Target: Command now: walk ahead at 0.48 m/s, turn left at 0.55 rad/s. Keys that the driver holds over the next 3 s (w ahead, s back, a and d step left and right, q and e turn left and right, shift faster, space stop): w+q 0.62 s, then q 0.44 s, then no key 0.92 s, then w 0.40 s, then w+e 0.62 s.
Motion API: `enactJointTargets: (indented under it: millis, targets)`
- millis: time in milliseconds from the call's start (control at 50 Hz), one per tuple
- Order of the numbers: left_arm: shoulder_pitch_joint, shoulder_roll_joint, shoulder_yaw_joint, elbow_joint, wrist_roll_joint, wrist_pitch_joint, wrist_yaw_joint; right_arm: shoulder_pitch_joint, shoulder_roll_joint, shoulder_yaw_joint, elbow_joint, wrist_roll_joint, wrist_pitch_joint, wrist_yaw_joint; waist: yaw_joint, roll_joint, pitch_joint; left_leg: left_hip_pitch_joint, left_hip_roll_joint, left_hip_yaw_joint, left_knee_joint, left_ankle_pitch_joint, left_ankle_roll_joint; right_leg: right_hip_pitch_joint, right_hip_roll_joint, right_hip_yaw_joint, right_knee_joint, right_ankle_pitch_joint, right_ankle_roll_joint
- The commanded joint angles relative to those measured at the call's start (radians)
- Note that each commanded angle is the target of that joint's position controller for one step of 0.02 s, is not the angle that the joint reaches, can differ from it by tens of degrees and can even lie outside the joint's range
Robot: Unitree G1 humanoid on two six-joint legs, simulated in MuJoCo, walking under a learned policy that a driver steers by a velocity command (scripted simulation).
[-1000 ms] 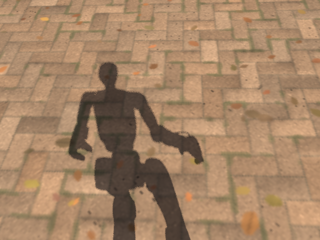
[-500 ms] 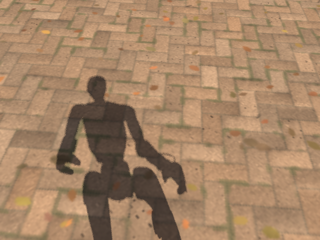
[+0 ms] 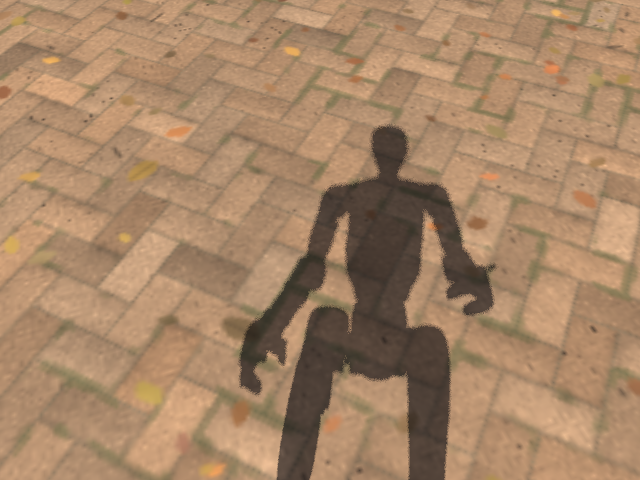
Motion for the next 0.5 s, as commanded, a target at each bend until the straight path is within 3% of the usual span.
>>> enactJointTargets:
  millis: [20,60,100,120,140,160,180,200,220,240,260,280,340,440,500]
  targets:
    - [-0.016,0.183,0.042,-0.05,-0.013,0.001,0.007,-0.146,-0.015,0.009,-0.119,0.003,-0.019,0.026,0.008,-0.071,0.102,-0.019,-0.004,0.056,-0.114,0.027,0.025,-0.031,-0.29,0.056,-0.081,0.419,-0.127]
    - [-0.014,0.203,0.047,-0.044,-0.022,0.016,0.008,-0.159,-0.033,0.002,-0.139,0.004,-0.02,0.038,-0.013,-0.084,0.084,0.028,-0.036,0.093,-0.157,-0.028,0.057,0.025,-0.3,0.022,-0.017,0.633,-0.114]
    - [-0.021,0.239,0.057,-0.049,-0.029,0.031,0.016,-0.103,-0.079,-0.021,-0.139,0.001,-0.012,0.04,-0.07,-0.132,0.008,0.153,-0.107,0.146,-0.157,-0.131,0.1,0.076,-0.302,-0.005,0.137,1.0,-0.097]
    - [-0.03,0.253,0.062,-0.055,-0.031,0.04,0.02,-0.005,-0.117,-0.041,-0.12,0.002,-0.007,0.037,-0.13,-0.142,-0.055,0.28,-0.142,0.157,-0.162,-0.165,0.129,0.063,-0.299,-0.012,0.283,1.096,-0.088]
    - [-0.051,0.247,0.059,-0.064,-0.037,0.042,0.023,0.155,-0.167,-0.072,-0.081,0.005,-0.002,0.025,-0.222,-0.117,-0.137,0.52,-0.174,0.146,-0.228,-0.111,0.169,-0.038,-0.27,-0.029,0.491,1.049,-0.063]
    - [-0.03,0.195,0.039,-0.081,-0.015,0.034,0.023,0.291,-0.23,-0.097,-0.046,0.008,0.014,0.001,-0.27,-0.011,-0.218,0.828,-0.07,-0.041,-0.245,-0.133,0.217,-0.293,-0.22,-0.017,0.792,0.633,-0.025]
    - [0.07,0.055,-0.007,-0.141,0.012,0.007,0.004,0.226,-0.325,-0.102,-0.064,0.01,0.001,-0.004,-0.118,0.226,-0.31,1.114,0.189,-0.627,-0.333,-0.325,0.407,-0.724,-0.008,0.097,1.142,-0.289,0.026]
    - [-0.055,0.147,0.007,-0.159,-0.021,-0.032,-0.009,0.253,-0.232,-0.077,-0.088,0.002,-0.016,0.002,-0.205,0.095,-0.392,1.114,0.233,-0.787,-0.476,-0.431,0.413,-0.817,-0.012,0.304,1.218,-0.286,0.013]
    - [-0.153,0.184,0.017,-0.198,-0.054,-0.05,-0.015,0.218,-0.19,-0.061,-0.072,-0.008,-0.03,0.006,-0.203,0.047,-0.234,0.992,0.205,-0.641,-0.513,-0.35,0.357,-0.871,-0.054,0.305,1.172,-0.175,-0.006]
    - [-0.158,0.168,0.012,-0.2,-0.042,-0.059,-0.009,0.155,-0.172,-0.055,-0.071,-0.004,-0.038,0.007,-0.148,-0.037,-0.142,0.839,0.161,-0.523,-0.516,-0.23,0.326,-0.832,-0.096,0.3,1.078,-0.089,-0.009]
    - [-0.148,0.167,0.015,-0.188,-0.017,-0.057,-0.004,0.094,-0.147,-0.046,-0.081,-0.006,-0.04,0.006,-0.108,-0.052,-0.095,0.721,0.118,-0.433,-0.525,-0.12,0.305,-0.775,-0.123,0.299,0.999,-0.047,0.002]
    - [-0.119,0.174,0.02,-0.181,-0.008,-0.046,-0.005,0.06,-0.132,-0.039,-0.093,-0.02,-0.043,0.001,-0.075,-0.021,-0.083,0.64,0.092,-0.384,-0.543,-0.042,0.3,-0.713,-0.143,0.307,0.967,-0.014,0.013]
    - [-0.112,0.145,0.015,-0.18,0.013,-0.015,-0.004,0.055,-0.141,-0.04,-0.073,-0.012,-0.049,-0.013,-0.052,-0.017,-0.056,0.505,0.059,-0.299,-0.577,0.092,0.307,-0.665,-0.144,0.274,0.861,0.035,0.07]
    - [-0.319,0.088,-0.008,-0.239,0.01,-0.013,-0.008,0.126,-0.173,-0.046,-0.026,-0.004,-0.036,-0.039,-0.127,0.021,-0.012,0.422,-0.029,-0.204,-0.554,0.012,0.234,-0.619,-0.076,0.249,0.48,0.338,0.104]
    - [-0.403,0.097,-0.006,-0.265,-0.006,-0.024,-0.021,0.179,-0.186,-0.05,0.004,0.002,-0.029,-0.043,-0.162,0.036,-0.011,0.441,-0.011,-0.256,-0.524,-0.07,0.211,-0.557,-0.036,0.257,0.353,0.408,0.092]
Next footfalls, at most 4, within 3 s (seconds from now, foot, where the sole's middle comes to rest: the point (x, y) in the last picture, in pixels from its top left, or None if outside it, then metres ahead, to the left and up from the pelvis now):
0.16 left None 0.26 0.12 -0.78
0.64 right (365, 428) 0.59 0.00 -0.78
1.12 left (240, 445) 0.53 0.26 -0.78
1.46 right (341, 391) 0.67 0.05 -0.78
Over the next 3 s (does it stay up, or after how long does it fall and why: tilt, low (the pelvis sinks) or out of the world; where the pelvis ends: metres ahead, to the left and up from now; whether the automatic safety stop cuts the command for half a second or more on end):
stays up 0.90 0.40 0.00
